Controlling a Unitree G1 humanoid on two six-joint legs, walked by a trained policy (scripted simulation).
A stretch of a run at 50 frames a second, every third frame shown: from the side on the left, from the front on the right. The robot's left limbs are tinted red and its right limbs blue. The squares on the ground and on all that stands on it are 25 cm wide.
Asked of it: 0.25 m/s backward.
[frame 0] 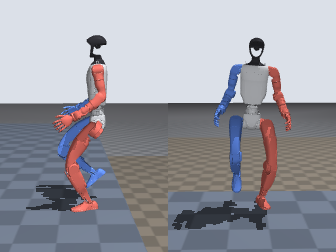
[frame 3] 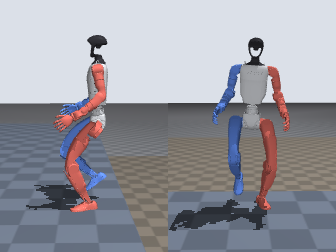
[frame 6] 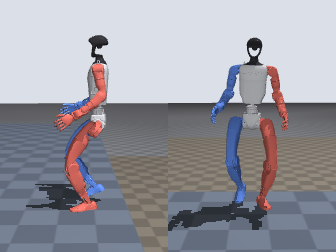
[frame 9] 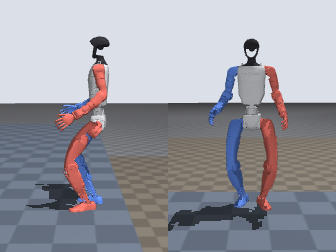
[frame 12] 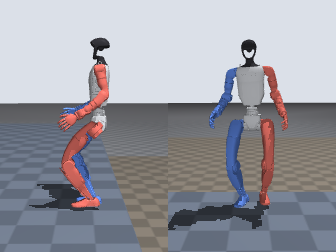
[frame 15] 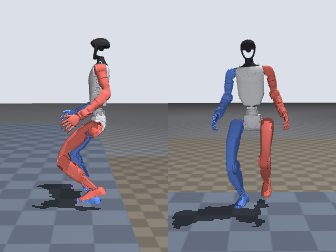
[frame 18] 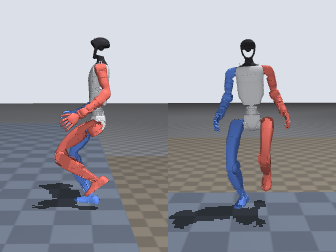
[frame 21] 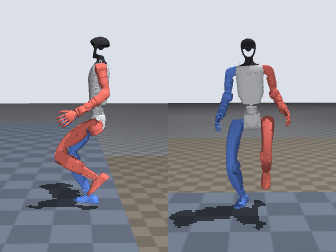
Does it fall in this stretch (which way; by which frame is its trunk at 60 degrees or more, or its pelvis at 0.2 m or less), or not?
no
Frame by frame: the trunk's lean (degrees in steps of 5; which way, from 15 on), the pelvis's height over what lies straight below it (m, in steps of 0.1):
0: 5, 0.7
3: 5, 0.7
6: 5, 0.7
9: 0, 0.7
12: 5, 0.7
15: 5, 0.7
18: 5, 0.7
21: 5, 0.7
